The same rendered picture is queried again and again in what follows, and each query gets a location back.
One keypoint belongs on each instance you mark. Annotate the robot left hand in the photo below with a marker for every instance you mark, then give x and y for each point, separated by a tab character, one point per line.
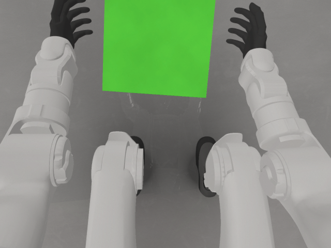
61	23

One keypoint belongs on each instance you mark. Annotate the robot left upper arm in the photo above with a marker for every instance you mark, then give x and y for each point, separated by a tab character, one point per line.
32	166

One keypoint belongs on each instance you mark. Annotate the carton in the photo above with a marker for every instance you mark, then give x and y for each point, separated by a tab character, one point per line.
159	47

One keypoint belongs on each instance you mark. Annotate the left robot forearm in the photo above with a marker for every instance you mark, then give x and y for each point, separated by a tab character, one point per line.
48	95

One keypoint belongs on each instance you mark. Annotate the right robot forearm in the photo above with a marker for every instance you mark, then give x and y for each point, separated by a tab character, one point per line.
277	121

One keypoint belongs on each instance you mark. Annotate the robot right shin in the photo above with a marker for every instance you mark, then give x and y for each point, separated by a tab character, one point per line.
232	137

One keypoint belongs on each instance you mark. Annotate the robot right upper arm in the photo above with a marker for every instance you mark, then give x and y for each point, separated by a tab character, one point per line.
300	178

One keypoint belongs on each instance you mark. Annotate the robot left foot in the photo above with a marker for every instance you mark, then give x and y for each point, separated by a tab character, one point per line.
141	145

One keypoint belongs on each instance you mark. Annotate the robot right hand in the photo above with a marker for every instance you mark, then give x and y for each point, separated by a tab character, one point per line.
256	36

